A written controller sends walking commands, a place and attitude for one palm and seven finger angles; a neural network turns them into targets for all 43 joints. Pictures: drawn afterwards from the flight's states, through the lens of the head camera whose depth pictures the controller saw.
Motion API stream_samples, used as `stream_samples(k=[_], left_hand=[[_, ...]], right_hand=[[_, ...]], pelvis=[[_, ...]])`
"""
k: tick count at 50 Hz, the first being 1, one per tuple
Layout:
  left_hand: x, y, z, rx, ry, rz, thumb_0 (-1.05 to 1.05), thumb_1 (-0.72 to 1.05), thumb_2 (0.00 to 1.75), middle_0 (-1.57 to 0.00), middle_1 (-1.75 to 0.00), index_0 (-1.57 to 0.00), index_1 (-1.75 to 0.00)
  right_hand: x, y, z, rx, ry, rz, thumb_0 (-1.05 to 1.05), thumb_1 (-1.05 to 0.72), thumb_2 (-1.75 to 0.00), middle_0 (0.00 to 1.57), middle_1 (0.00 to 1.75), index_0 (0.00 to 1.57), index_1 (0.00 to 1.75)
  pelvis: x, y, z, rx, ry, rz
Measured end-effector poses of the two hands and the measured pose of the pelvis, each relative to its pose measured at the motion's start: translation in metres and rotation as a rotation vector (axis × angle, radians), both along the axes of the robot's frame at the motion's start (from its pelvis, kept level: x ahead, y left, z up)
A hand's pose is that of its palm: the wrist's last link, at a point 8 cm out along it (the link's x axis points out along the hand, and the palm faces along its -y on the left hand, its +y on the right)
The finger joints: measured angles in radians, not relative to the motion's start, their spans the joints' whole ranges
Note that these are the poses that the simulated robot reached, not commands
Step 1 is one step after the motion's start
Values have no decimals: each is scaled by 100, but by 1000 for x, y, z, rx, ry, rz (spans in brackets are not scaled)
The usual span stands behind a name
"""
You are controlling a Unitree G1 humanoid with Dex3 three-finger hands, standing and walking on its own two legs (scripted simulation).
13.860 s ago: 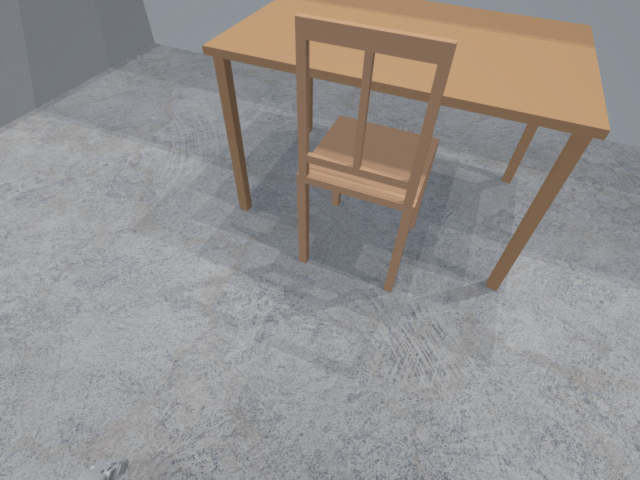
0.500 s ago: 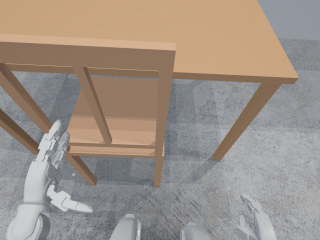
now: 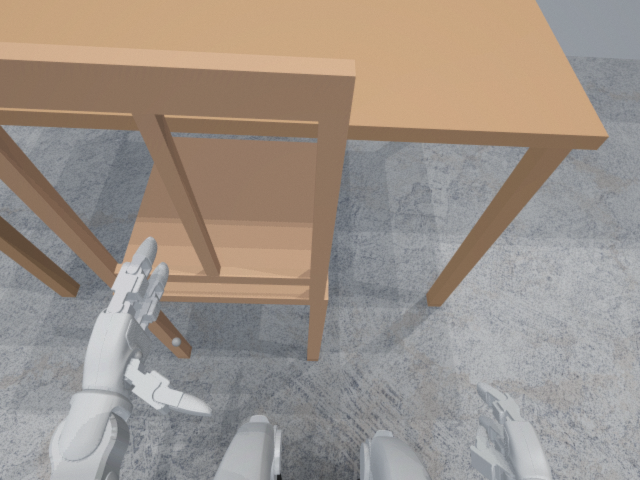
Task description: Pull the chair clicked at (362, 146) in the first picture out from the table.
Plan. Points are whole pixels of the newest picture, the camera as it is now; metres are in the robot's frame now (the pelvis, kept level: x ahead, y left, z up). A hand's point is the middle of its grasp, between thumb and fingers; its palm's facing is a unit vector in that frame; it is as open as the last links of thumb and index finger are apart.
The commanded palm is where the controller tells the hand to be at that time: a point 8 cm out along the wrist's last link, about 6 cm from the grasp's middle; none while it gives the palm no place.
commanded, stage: aim the fingers beside a spindle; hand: left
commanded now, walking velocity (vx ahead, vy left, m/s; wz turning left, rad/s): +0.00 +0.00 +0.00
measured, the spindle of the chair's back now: (189, 212) +0.43 +0.19 +0.04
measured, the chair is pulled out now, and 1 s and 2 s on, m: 0.00 0.00 0.00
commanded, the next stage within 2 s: none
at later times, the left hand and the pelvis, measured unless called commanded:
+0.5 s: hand (182, 322) +0.29 +0.18 +0.02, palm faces +0.03 -1.00 -0.06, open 16.9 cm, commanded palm +0.27 +0.22 +0.01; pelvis +0.00 +0.00 -0.01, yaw +0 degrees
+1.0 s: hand (199, 340) +0.28 +0.16 +0.00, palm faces -0.02 -1.00 -0.01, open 16.9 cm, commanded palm +0.27 +0.22 +0.02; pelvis +0.00 -0.01 -0.01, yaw +0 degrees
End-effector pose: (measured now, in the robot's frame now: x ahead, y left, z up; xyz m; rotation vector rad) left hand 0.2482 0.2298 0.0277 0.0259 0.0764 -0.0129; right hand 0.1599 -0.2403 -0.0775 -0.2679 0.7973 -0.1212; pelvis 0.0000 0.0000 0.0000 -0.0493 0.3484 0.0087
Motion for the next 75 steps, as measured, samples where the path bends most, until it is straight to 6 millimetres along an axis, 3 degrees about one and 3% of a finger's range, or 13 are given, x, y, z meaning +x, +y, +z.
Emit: stream_samples(k=[6, 15, 23, 31, 39, 43, 48, 56, 60, 64, 68, 72, 75], left_hand=[[7, 7, 11, 26, -99, 38, -1, -50, 30, -6, -8, -6, -8], [11, -10, -19, -14, 20, -22, -1, -50, 30, -6, -8, -6, -8], [21, -2, 0, 31, -103, 35, -1, -49, 30, -7, -8, -6, -8], [20, -14, -33, -17, 36, -10, -1, -49, 30, -6, -8, -6, -8], [23, -9, 7, 47, -129, 28, -1, -49, 30, -7, -8, -7, -8], [25, -1, -11, 36, -41, 45, -1, -49, 30, -6, -8, -6, -8], [13, -14, -35, -21, 65, 1, -1, -49, 30, -6, -8, -6, -8], [15, -3, 14, 54, -162, 40, -1, -50, 30, -7, -8, -7, -8], [17, 5, -11, 30, -39, 44, -1, -50, 30, -6, -8, -6, -8], [9, -8, -41, -32, 89, -2, -1, -49, 30, -6, -8, -6, -8], [7, -20, -17, -22, -29, -21, -1, -49, 30, -6, -8, -6, -8], [14, -8, 20, 47, -193, 18, -1, -49, 30, -7, -8, -7, -8], [21, 6, 10, 63, -136, 47, -1, -50, 30, -7, -8, -7, -8]], right_hand=[[1, 1, -6, -1, 19, 14, 1, -90, -90, 20, 30, 20, 30], [0, 1, -12, 0, 34, 4, 1, -90, -90, 20, 30, 20, 30], [-2, 1, -19, 11, 59, 10, 1, -91, -90, 20, 30, 20, 30], [-4, -2, -26, 11, 79, -3, 1, -91, -90, 20, 30, 20, 30], [-4, -2, -23, 18, 79, 0, 1, -91, -90, 20, 30, 20, 30], [-3, -3, -25, 31, 79, 3, 1, -91, -90, 20, 30, 20, 30], [-3, -7, -22, 11, 69, -13, 1, -91, -90, 20, 30, 20, 30], [-1, -7, -19, 4, 64, 5, 1, -91, -90, 20, 30, 20, 30], [0, -5, -22, 25, 64, 6, 1, -91, -90, 20, 30, 20, 30], [-2, -6, -22, 11, 55, -8, 1, -91, -90, 20, 30, 20, 30], [-4, -5, -19, -11, 51, -14, 1, -91, -90, 20, 30, 20, 30], [-5, -1, -19, 6, 60, 0, 1, -91, -90, 20, 30, 20, 30], [-6, 1, -23, 31, 70, 8, 1, -91, -90, 20, 30, 20, 30]], pelvis=[[-1, 0, -4, -3, 10, 3], [-1, 1, -9, -4, 27, 1], [-1, -1, -12, -2, 34, -2], [-2, -1, -16, -2, 46, -2], [-1, -3, -12, 3, 37, -4], [-1, -5, -13, 4, 40, -2], [-1, -5, -14, 3, 41, -5], [-1, -6, -11, 1, 30, 1], [-3, -5, -13, 0, 36, 2], [-4, -4, -15, -2, 40, -1], [-4, -3, -14, -1, 33, -5], [-3, -2, -11, -1, 28, -2], [-4, -2, -12, -1, 32, 0]])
